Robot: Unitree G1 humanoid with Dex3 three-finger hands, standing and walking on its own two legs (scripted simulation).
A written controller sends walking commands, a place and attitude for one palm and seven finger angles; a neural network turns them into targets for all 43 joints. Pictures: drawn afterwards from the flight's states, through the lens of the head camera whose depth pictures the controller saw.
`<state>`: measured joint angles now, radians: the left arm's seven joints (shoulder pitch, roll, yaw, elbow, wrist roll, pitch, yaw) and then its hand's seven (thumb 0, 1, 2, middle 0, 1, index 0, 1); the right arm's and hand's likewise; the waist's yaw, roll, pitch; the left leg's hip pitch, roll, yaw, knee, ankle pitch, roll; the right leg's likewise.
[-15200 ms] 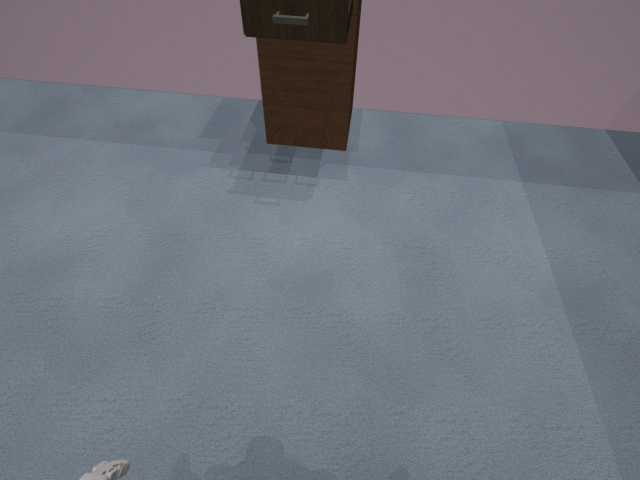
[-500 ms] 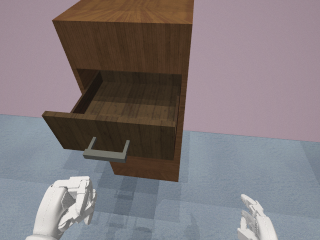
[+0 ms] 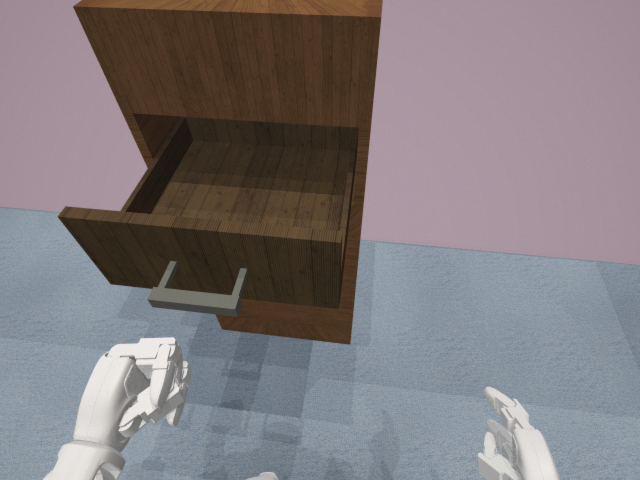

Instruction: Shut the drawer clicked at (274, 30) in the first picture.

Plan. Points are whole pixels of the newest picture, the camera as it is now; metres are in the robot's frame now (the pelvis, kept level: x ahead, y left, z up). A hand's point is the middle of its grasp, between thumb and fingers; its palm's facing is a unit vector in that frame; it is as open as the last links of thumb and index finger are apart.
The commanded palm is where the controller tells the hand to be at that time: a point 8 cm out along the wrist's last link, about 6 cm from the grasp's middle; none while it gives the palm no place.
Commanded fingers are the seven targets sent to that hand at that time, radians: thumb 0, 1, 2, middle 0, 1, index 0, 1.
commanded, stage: bring the fist close to the handle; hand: left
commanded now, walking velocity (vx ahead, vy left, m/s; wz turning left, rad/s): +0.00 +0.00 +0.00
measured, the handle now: (200, 287) +0.37 +0.19 +0.01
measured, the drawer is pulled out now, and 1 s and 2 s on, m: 0.25 0.25 0.17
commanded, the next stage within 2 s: push the drawer shut in 0.94 s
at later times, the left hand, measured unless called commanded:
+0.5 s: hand (204, 369) +0.25 +0.16 +0.02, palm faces -0.13 -0.99 -0.02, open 3.3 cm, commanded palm +0.24 +0.22 +0.01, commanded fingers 0.00 0.90 0.90 -1.40 -1.60 -1.40 -1.60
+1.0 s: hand (209, 370) +0.25 +0.15 +0.01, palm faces -0.11 -0.99 -0.03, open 3.3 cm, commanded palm +0.24 +0.21 +0.01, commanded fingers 0.00 0.90 0.90 -1.40 -1.60 -1.40 -1.60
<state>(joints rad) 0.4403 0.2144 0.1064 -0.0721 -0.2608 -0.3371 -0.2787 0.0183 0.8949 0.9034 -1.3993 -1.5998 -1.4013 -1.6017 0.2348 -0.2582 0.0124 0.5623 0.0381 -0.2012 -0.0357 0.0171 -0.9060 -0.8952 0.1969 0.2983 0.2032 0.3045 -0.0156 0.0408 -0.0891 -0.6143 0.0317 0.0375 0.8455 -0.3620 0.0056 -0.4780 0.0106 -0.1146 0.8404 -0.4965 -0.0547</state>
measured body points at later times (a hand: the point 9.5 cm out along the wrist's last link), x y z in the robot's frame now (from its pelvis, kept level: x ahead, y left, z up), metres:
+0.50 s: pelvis -0.01 +0.02 -0.03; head +0.05 +0.02 +0.42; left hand +0.25 +0.21 +0.02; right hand +0.15 -0.22 -0.12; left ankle +0.04 +0.12 -0.70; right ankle -0.04 -0.08 -0.70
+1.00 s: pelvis -0.01 +0.02 -0.04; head +0.05 +0.02 +0.41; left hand +0.25 +0.21 +0.02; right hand +0.15 -0.23 -0.12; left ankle +0.04 +0.12 -0.70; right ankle -0.04 -0.08 -0.70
